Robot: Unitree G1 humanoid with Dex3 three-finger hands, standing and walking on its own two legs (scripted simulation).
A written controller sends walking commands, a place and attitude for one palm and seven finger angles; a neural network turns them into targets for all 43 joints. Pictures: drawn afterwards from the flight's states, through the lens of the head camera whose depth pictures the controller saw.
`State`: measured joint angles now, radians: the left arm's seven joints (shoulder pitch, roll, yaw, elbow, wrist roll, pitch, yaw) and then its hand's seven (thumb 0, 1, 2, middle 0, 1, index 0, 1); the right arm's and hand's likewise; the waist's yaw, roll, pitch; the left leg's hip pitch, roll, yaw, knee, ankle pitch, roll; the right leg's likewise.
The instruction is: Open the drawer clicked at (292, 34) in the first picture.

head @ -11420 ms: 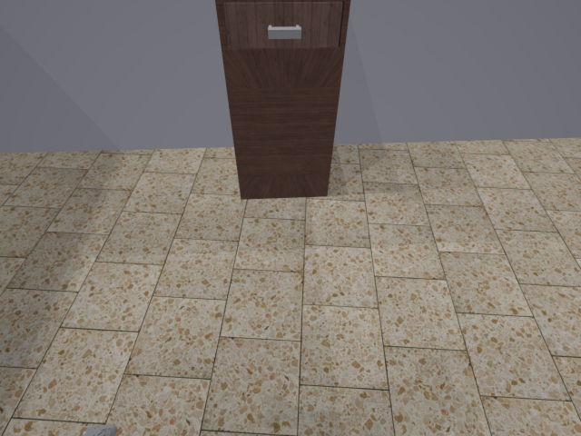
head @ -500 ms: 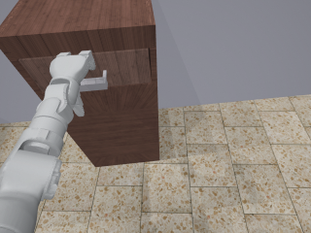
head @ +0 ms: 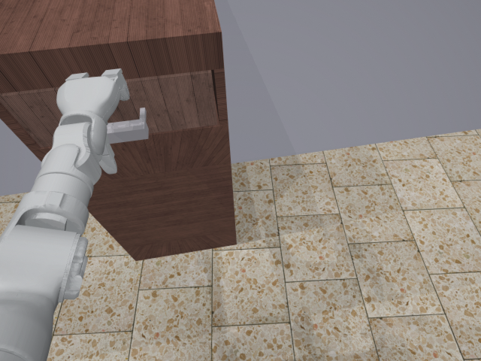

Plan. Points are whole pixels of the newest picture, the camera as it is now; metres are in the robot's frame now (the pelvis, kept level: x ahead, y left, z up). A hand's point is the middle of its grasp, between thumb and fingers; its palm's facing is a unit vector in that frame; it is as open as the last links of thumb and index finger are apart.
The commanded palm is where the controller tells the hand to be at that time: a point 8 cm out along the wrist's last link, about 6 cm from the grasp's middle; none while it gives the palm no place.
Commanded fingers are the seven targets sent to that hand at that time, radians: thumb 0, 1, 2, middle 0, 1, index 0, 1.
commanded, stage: move the hooked fingers above the handle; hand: left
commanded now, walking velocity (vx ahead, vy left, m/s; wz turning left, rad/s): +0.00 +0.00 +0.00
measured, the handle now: (119, 123) +0.56 +0.21 +0.05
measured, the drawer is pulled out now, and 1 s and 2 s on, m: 0.00 0.00 0.00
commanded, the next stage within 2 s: lower the fingers behind the handle in 0.70 s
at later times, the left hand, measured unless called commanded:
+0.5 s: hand (105, 120) +0.51 +0.21 +0.11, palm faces -0.04 -0.01 -1.00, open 13.8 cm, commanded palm +0.48 +0.21 +0.17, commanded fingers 0.00 -0.50 0.30 -0.30 -1.20 -0.30 -1.20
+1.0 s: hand (107, 127) +0.49 +0.20 +0.11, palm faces -0.04 -0.01 -1.00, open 13.9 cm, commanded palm +0.48 +0.21 +0.16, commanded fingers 0.00 -0.50 0.30 -0.30 -1.20 -0.30 -1.20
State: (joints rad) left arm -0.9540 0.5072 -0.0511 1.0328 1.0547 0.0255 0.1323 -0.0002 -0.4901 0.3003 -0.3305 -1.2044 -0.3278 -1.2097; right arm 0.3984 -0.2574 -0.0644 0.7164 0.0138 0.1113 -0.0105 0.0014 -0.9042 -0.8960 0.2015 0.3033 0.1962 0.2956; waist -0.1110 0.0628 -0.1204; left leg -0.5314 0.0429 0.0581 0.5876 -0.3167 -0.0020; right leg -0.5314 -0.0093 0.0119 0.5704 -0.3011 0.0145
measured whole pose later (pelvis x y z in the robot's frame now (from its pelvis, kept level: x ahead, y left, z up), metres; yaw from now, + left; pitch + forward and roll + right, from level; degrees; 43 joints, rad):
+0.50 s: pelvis +0.00 +0.00 +0.00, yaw +0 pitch +15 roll +0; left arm -1.02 0.51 -0.05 1.11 1.07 0.03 0.13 0.00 -0.49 0.30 -0.32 -1.20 -0.32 -1.20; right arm 0.35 -0.27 -0.05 0.69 0.02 0.10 -0.02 0.00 -0.90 -0.90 0.20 0.30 0.20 0.30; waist -0.13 0.06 -0.12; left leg -0.56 0.04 0.05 0.61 -0.32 0.00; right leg -0.56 -0.01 0.01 0.60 -0.31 0.01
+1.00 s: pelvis -0.01 +0.00 +0.00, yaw +1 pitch +14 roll +0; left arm -0.99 0.47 -0.09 1.08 1.06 0.03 0.13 0.00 -0.49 0.30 -0.32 -1.20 -0.32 -1.20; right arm 0.33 -0.26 -0.05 0.70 0.02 0.10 -0.02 0.00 -0.90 -0.90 0.20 0.30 0.20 0.30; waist -0.10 0.06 -0.12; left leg -0.53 0.04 0.04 0.60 -0.31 0.00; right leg -0.53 -0.02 0.00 0.59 -0.31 0.01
